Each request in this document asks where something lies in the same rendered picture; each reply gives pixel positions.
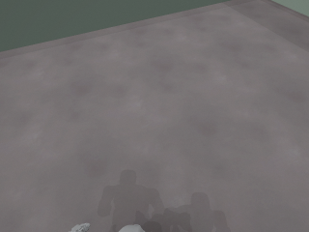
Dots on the left robot hand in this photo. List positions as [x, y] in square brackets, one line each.
[84, 227]

